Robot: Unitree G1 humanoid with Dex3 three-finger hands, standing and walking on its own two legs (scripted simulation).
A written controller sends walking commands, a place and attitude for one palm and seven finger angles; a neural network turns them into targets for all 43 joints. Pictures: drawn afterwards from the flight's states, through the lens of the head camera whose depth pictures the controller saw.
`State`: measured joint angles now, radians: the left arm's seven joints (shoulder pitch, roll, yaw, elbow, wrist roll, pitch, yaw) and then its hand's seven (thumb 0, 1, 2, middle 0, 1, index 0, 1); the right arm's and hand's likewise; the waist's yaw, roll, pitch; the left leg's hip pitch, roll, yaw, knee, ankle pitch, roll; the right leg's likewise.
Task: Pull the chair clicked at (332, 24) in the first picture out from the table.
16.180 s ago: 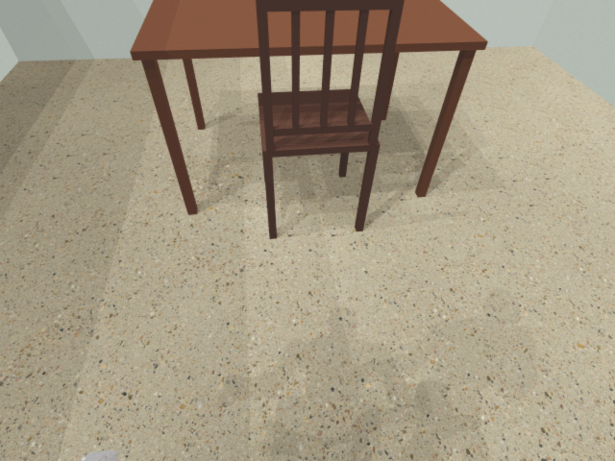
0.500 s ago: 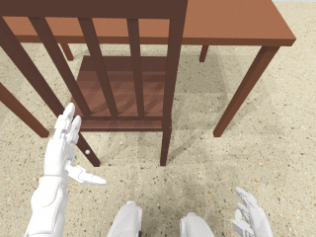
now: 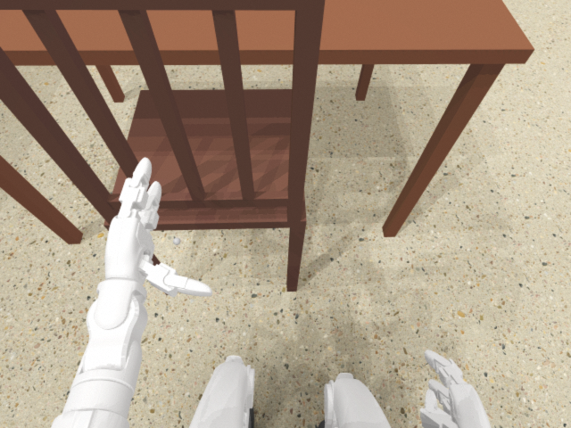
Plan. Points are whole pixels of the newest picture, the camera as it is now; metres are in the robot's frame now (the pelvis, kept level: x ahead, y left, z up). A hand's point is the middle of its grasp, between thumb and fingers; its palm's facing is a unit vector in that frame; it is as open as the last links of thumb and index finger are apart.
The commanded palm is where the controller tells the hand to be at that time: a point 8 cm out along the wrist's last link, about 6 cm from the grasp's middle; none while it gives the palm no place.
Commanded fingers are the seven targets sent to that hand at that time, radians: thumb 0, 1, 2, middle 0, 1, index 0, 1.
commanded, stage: aim the fingers beside a spindle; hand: left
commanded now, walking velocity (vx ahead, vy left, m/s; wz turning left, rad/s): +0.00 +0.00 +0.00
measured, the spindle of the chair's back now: (174, 129) +0.51 +0.19 +0.08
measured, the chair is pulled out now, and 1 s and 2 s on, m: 0.00 0.00 0.00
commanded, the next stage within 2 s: push the fingers through the gap in 0.72 s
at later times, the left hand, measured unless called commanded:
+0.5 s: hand (181, 239) +0.36 +0.17 +0.03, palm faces +0.08 -1.00 -0.05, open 16.9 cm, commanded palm +0.33 +0.21 +0.03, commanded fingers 0.00 -0.50 0.30 -0.06 -0.08 -0.06 -0.08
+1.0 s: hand (184, 233) +0.37 +0.16 +0.03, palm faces +0.08 -1.00 -0.05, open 16.9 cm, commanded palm +0.35 +0.21 +0.03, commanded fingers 0.00 -0.50 0.30 -0.06 -0.08 -0.06 -0.08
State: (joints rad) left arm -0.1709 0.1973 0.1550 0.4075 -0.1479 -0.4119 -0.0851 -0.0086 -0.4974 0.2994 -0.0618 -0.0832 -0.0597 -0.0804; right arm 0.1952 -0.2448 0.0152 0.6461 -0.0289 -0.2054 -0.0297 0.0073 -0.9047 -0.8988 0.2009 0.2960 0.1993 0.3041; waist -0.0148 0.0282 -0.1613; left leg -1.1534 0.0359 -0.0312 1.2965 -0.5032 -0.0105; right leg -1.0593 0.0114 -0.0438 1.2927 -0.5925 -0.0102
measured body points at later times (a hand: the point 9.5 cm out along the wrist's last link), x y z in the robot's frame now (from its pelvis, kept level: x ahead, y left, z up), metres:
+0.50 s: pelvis +0.00 +0.00 +0.00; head +0.11 +0.00 +0.43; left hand +0.35 +0.22 +0.03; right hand +0.15 -0.25 -0.12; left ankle +0.06 +0.12 -0.62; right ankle +0.01 -0.12 -0.62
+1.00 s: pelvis +0.00 +0.00 -0.01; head +0.10 +0.00 +0.43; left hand +0.36 +0.22 +0.03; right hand +0.15 -0.24 -0.12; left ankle +0.06 +0.12 -0.62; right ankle +0.01 -0.12 -0.62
